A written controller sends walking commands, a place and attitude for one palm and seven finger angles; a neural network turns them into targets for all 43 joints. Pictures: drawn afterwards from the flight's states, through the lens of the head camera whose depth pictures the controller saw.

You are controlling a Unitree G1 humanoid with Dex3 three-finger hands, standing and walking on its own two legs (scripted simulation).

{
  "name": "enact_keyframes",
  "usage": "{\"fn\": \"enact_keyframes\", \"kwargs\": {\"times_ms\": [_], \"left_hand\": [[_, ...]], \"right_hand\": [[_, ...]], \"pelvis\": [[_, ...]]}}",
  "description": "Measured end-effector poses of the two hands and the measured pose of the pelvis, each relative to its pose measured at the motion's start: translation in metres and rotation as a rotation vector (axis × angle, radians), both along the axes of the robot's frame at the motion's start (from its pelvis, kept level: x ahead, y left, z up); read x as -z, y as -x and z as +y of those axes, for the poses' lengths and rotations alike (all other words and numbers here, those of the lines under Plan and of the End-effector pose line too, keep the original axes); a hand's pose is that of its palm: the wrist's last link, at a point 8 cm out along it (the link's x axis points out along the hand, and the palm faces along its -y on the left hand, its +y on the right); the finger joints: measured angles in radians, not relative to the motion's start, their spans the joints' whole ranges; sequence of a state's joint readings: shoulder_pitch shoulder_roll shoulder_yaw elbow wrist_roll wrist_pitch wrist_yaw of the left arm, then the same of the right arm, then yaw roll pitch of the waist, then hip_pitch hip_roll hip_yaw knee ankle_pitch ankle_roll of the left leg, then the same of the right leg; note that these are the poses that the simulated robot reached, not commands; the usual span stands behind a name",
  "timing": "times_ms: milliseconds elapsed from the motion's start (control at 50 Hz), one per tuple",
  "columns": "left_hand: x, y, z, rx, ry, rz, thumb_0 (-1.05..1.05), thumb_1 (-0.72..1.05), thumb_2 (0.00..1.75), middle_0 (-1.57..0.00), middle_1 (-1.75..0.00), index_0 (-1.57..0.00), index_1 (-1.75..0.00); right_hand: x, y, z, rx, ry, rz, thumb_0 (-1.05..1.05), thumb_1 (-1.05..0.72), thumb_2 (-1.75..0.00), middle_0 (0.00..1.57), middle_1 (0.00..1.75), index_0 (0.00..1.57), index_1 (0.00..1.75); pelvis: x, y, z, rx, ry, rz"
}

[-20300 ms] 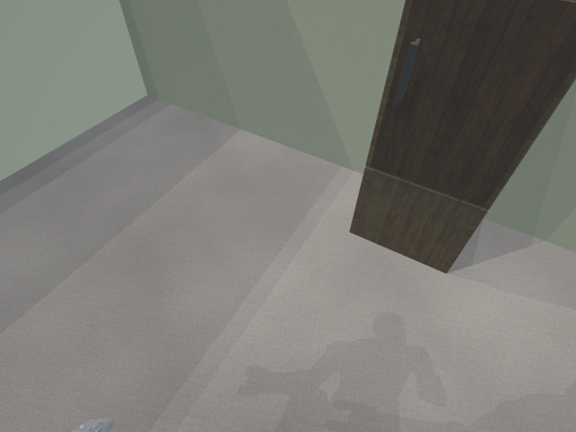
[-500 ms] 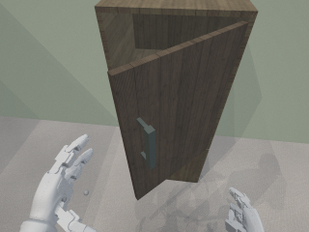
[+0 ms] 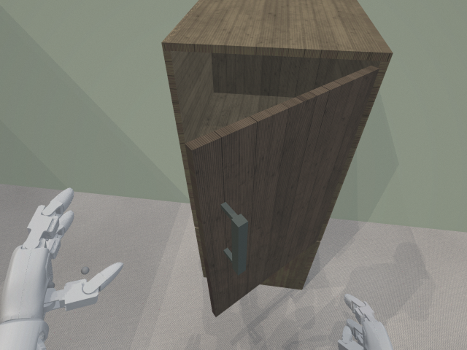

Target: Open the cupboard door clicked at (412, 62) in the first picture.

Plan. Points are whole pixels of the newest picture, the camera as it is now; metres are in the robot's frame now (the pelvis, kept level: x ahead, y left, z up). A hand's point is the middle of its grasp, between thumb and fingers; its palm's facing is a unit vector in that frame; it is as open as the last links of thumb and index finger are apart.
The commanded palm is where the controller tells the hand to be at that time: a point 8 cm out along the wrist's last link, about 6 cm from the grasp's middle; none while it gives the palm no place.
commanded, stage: draw the hand back to the body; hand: left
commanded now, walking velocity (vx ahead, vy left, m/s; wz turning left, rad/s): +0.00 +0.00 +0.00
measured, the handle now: (233, 240) +0.30 +0.04 +0.04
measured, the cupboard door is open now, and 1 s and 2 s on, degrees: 44 44 44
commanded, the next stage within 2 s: step back with the hand held close in 0.62 s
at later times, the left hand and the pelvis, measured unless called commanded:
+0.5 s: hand (65, 248) +0.19 +0.25 +0.16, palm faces +0.44 -0.82 -0.37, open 7.6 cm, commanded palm +0.14 +0.29 +0.18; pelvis +0.00 -0.01 +0.01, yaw -1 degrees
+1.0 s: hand (81, 241) +0.20 +0.23 +0.16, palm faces +0.33 -0.82 -0.47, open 7.4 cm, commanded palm +0.14 +0.28 +0.18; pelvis -0.01 -0.01 +0.01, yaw -4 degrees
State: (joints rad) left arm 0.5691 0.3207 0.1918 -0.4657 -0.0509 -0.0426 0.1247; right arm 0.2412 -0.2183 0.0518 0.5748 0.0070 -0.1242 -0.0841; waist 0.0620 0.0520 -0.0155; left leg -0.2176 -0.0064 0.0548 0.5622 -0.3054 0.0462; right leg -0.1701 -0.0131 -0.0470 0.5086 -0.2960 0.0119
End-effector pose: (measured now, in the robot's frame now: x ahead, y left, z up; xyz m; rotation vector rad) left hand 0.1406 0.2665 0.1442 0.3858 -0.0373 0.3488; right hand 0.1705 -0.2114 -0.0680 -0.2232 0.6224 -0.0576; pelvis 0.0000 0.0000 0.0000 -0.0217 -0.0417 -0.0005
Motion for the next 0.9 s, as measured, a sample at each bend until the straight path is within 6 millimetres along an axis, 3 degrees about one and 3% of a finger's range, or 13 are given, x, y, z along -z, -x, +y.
{"fn": "enact_keyframes", "kwargs": {"times_ms": [280,400,500,760,900], "left_hand": [[-0.037,-0.008,0.029,-0.090,-0.084,-0.114,0.01,0.66,0.80,-0.20,-0.31,-0.20,-0.30],[-0.034,-0.009,0.027,-0.104,-0.061,-0.109,0.01,0.81,0.86,-0.20,-0.31,-0.20,-0.30],[-0.028,-0.009,0.018,-0.086,-0.048,-0.083,0.01,0.86,0.89,-0.20,-0.31,-0.20,-0.30],[-0.035,-0.008,0.010,-0.085,-0.071,-0.101,0.01,0.89,0.90,-0.20,-0.31,-0.21,-0.30],[-0.042,-0.020,0.011,-0.038,-0.139,-0.112,0.01,0.89,0.90,-0.20,-0.31,-0.21,-0.30]], "right_hand": [[-0.007,-0.012,-0.007,-0.001,0.003,0.007,0.02,-0.90,-0.90,0.20,0.30,0.20,0.30],[-0.005,-0.010,-0.013,0.005,0.001,0.026,0.02,-0.90,-0.90,0.20,0.30,0.20,0.30],[-0.003,-0.006,-0.019,0.014,0.005,0.036,0.02,-0.90,-0.90,0.20,0.30,0.20,0.30],[0.000,-0.002,-0.028,0.024,-0.008,0.036,0.02,-0.90,-0.90,0.20,0.30,0.20,0.30],[-0.004,0.003,-0.037,0.073,-0.005,0.043,0.02,-0.90,-0.90,0.20,0.30,0.20,0.30]], "pelvis": [[-0.008,-0.004,-0.002,0.009,-0.005,-0.026],[-0.009,-0.003,-0.005,0.010,-0.008,-0.029],[-0.009,-0.003,-0.009,0.011,-0.008,-0.032],[-0.010,-0.001,-0.018,0.012,-0.010,-0.041],[-0.010,0.005,-0.017,0.042,-0.005,0.009]]}}
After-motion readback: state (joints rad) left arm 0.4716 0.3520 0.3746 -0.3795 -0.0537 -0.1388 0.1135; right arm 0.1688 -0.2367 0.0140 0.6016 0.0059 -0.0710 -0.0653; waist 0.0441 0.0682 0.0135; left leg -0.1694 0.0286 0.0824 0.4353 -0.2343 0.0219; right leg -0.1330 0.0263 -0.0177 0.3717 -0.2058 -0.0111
